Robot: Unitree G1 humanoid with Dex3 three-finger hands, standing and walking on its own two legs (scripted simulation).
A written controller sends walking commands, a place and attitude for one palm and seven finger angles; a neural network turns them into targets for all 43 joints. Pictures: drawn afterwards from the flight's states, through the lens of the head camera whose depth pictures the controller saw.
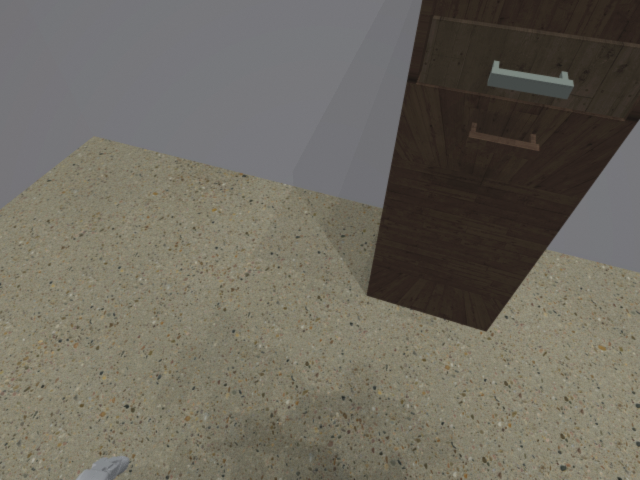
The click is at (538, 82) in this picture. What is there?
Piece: drawer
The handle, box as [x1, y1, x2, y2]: [487, 60, 573, 98]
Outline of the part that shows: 487,85 561,98 567,98 573,87 572,80 569,80 567,77 567,72 562,71 559,77 556,78 499,68 499,61 494,60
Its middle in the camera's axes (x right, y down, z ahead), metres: +0.38 -0.29 +0.70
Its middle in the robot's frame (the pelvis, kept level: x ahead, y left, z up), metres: +0.76 -0.34 +0.14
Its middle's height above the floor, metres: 0.91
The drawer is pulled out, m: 0.00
